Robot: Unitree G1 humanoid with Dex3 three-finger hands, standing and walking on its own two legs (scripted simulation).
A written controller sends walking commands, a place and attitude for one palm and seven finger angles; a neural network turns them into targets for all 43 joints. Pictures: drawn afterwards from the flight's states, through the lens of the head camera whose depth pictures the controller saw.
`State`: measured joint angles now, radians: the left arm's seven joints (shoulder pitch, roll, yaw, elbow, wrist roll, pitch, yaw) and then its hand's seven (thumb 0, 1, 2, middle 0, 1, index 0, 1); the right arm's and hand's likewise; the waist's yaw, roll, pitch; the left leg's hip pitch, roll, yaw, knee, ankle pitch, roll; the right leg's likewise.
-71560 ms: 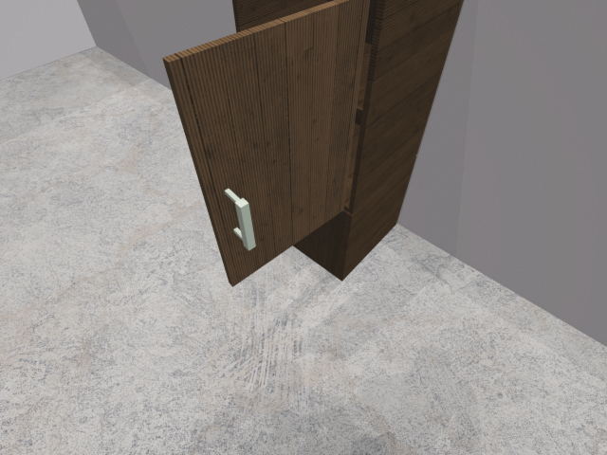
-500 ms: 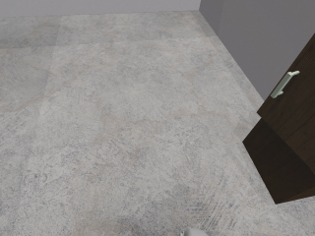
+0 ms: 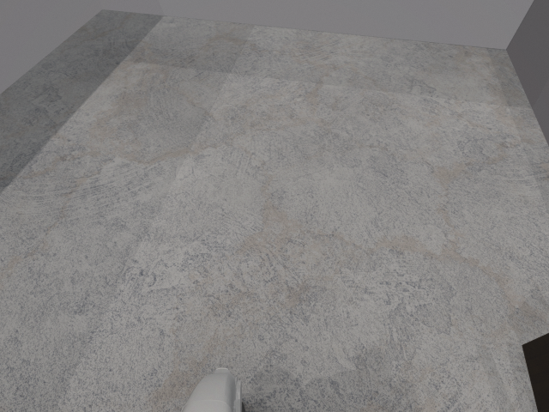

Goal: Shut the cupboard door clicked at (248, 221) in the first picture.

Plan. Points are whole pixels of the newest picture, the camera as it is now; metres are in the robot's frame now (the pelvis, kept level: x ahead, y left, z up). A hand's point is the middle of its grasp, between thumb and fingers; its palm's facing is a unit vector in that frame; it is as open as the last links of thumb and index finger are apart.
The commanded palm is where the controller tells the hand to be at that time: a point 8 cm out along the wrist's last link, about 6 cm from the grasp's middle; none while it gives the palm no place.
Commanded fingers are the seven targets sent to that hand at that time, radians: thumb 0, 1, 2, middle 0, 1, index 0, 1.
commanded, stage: walk to a spot facing it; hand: left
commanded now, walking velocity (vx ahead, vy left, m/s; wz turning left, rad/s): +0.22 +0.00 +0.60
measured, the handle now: out of the picture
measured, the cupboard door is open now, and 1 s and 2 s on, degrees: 13 13 13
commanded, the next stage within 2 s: turn to face it in 0.04 s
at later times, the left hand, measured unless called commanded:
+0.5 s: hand (156, 377) +0.19 +0.22 -0.17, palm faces +0.03 -0.97 -0.23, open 7.3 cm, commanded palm none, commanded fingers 0.00 0.90 0.90 -0.20 -0.30 -0.20 -0.30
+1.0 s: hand (170, 302) +0.33 +0.24 -0.18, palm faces -0.26 -0.94 -0.24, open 7.4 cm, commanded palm none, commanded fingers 0.00 0.90 0.90 -0.20 -0.30 -0.20 -0.30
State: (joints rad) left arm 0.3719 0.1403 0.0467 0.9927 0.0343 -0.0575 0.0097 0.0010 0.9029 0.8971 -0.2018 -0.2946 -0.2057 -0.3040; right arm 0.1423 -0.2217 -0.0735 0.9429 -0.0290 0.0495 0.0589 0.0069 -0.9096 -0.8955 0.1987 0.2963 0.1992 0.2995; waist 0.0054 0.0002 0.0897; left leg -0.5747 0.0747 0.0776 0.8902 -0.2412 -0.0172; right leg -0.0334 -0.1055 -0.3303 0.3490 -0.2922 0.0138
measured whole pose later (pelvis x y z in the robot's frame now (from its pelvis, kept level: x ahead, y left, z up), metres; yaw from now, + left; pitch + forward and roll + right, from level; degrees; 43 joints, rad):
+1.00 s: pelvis +0.19 +0.05 -0.01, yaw -20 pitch +1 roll -1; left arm 0.19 0.26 0.10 0.91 0.03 0.07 -0.01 0.00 0.90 0.90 -0.20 -0.29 -0.21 -0.30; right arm 0.16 -0.19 -0.02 0.89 -0.02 0.00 -0.03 0.00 -0.91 -0.89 0.20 0.30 0.20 0.30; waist 0.02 -0.04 0.08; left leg -0.30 0.06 0.05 0.57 -0.27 -0.01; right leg -0.41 0.06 0.08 0.86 -0.49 0.01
